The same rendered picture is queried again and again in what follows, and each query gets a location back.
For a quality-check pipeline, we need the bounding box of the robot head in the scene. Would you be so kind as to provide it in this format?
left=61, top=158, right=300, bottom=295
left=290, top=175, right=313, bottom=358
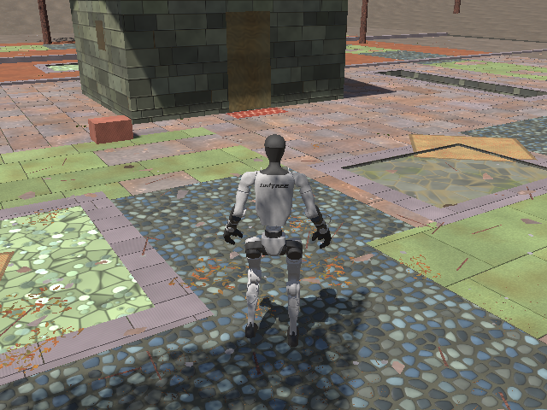
left=260, top=134, right=289, bottom=175

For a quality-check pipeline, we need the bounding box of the right robot forearm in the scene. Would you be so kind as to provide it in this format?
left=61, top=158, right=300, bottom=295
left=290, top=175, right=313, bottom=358
left=311, top=205, right=328, bottom=234

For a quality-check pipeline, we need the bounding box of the left robot shin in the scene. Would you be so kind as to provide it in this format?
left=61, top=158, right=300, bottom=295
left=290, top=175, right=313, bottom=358
left=246, top=268, right=259, bottom=327

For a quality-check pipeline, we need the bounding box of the robot left hand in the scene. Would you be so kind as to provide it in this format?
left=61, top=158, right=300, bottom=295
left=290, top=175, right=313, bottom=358
left=223, top=228, right=243, bottom=245

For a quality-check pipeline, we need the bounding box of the robot left upper arm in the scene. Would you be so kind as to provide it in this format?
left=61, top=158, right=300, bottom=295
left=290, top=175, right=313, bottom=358
left=232, top=171, right=257, bottom=218

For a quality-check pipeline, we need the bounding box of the robot right upper arm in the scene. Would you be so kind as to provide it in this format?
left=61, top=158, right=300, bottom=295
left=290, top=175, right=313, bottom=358
left=292, top=172, right=319, bottom=219

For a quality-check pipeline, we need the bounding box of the robot right hand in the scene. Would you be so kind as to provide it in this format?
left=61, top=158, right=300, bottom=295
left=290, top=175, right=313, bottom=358
left=312, top=228, right=332, bottom=249

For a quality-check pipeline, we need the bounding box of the left robot forearm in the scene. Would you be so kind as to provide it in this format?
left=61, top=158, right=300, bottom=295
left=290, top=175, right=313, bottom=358
left=226, top=204, right=241, bottom=232

